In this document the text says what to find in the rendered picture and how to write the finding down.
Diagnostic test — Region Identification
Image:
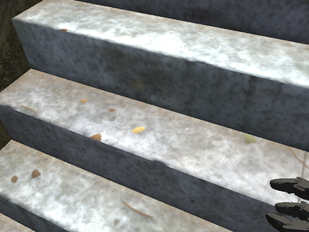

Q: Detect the right robot hand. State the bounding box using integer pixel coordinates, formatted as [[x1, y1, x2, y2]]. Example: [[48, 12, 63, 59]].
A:
[[266, 177, 309, 232]]

